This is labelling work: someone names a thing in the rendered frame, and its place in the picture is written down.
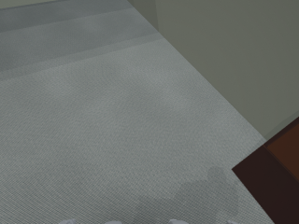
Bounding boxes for cupboard door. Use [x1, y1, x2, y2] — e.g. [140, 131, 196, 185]
[267, 124, 299, 180]

